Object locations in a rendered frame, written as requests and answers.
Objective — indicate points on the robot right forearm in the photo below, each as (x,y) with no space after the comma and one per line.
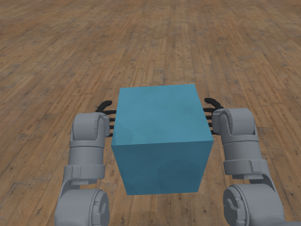
(239,137)

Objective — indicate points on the carton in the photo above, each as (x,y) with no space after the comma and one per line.
(161,139)

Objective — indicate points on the robot right hand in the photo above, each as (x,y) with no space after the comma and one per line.
(217,105)

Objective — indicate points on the robot left forearm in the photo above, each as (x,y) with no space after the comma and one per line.
(85,163)

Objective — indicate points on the right robot upper arm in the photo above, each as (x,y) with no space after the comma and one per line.
(254,205)

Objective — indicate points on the left robot upper arm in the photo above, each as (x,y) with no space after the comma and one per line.
(83,207)

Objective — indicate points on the robot left hand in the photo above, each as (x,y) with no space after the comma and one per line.
(101,107)

